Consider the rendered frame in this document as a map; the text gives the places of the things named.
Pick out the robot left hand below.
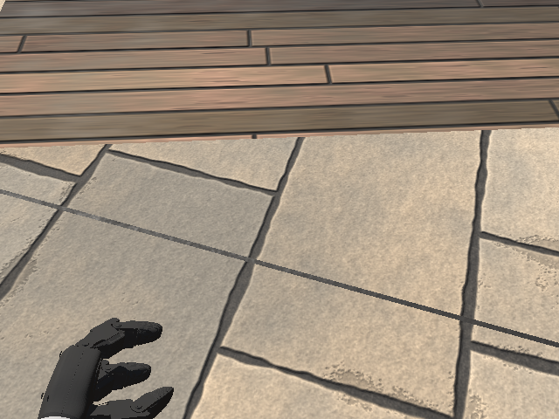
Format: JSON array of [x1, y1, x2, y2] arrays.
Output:
[[38, 318, 174, 419]]

